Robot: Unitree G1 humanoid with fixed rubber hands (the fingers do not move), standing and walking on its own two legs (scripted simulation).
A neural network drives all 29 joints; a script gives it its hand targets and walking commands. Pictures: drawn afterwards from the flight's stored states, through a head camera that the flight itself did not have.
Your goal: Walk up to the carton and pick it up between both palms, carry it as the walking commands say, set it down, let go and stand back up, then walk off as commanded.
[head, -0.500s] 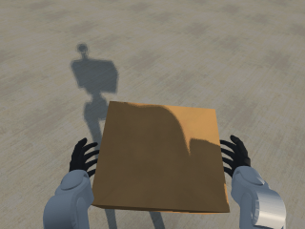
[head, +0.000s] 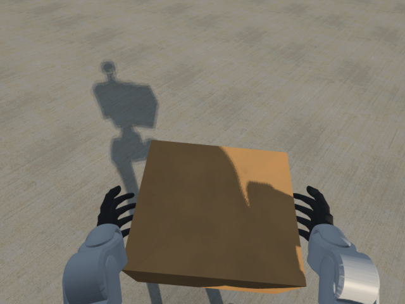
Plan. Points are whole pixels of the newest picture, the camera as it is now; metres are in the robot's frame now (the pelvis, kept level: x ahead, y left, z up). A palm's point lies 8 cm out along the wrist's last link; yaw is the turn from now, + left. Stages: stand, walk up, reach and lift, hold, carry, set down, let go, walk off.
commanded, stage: carry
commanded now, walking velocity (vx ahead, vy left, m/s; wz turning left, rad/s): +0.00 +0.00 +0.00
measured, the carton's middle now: (212, 216) +0.29 +0.01 +0.01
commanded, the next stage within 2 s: none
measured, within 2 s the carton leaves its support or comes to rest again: neither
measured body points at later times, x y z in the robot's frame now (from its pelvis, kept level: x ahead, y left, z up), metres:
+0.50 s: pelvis -0.07 -0.04 +0.00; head -0.12 -0.02 +0.45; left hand +0.14 +0.16 +0.08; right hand +0.17 -0.20 +0.09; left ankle -0.04 +0.06 -0.72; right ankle +0.05 -0.15 -0.72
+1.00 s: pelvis -0.15 -0.05 -0.02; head -0.16 -0.07 +0.43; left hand +0.08 +0.14 +0.06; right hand +0.11 -0.22 +0.05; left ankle -0.04 +0.06 -0.72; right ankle +0.03 -0.14 -0.71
